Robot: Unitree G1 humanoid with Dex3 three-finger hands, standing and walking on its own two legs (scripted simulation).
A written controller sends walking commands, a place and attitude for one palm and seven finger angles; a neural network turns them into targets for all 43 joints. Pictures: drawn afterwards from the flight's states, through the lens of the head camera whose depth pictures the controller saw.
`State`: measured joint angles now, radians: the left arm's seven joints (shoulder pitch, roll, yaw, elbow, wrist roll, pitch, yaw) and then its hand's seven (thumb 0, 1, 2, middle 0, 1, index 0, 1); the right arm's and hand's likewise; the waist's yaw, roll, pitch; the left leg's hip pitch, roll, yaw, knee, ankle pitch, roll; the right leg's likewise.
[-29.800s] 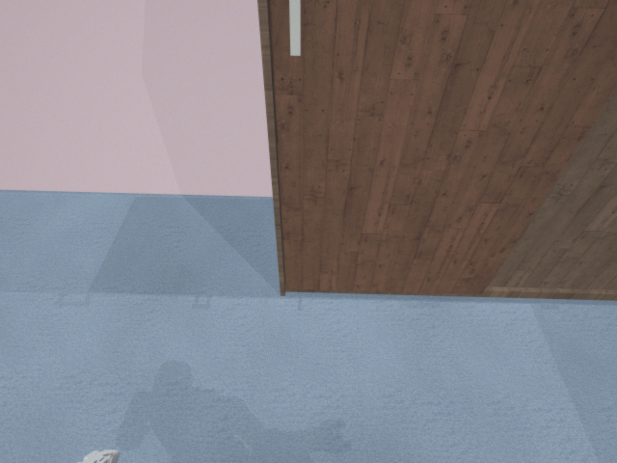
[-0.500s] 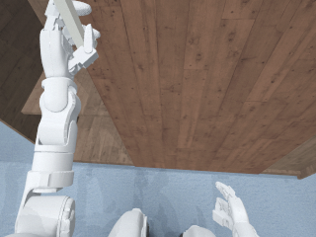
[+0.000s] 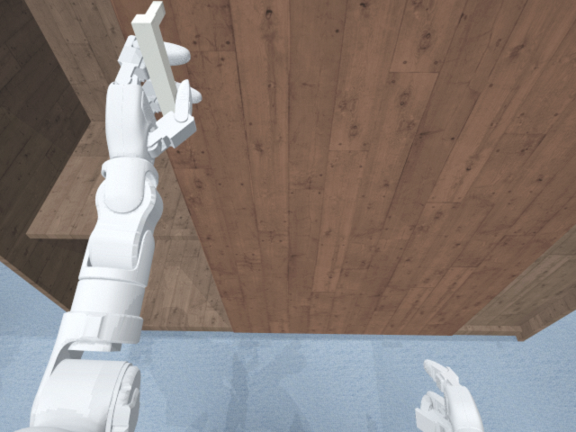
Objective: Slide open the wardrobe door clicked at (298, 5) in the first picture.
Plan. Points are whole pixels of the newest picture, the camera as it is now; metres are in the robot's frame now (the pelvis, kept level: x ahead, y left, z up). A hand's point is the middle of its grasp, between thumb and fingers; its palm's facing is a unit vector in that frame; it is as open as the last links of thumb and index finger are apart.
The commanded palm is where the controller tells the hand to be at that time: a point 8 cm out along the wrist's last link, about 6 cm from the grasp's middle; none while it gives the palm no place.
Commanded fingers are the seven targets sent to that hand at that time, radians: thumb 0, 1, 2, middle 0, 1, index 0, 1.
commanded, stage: loosen the grip on the handle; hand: left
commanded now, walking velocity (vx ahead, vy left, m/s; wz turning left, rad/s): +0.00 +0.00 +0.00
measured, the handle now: (168, 75) +0.45 +0.17 +0.25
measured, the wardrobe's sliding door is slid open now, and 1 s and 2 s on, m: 0.47 0.47 0.47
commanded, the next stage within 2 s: slip the hand off the handle in 0.60 s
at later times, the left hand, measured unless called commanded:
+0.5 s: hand (178, 120) +0.41 +0.15 +0.22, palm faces +0.17 -0.98 -0.13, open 14.3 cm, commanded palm +0.38 +0.20 +0.21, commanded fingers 0.00 -0.55 0.20 -0.25 -1.15 -0.25 -1.15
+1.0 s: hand (167, 119) +0.41 +0.17 +0.22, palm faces +0.09 -0.99 -0.10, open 14.7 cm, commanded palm +0.38 +0.24 +0.21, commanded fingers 0.00 -0.55 0.20 -0.25 -1.15 -0.25 -1.15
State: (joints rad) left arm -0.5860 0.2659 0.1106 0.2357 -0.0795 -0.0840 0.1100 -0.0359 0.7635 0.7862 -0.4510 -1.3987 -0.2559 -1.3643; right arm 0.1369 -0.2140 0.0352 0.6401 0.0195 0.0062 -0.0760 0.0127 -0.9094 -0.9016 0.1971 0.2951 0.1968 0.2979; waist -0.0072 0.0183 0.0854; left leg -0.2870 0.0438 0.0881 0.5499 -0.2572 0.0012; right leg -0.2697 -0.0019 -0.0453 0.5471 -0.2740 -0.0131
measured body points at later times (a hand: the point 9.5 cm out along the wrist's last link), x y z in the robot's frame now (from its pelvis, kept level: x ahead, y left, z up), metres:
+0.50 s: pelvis -0.05 -0.01 -0.01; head -0.04 +0.00 +0.44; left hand +0.39 +0.20 +0.23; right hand -0.01 -0.28 -0.12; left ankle +0.02 +0.11 -0.73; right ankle +0.01 -0.11 -0.73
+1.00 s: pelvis +0.01 +0.01 +0.00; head +0.01 +0.01 +0.45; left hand +0.40 +0.22 +0.23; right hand +0.15 -0.23 -0.09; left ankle +0.02 +0.11 -0.73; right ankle +0.01 -0.11 -0.73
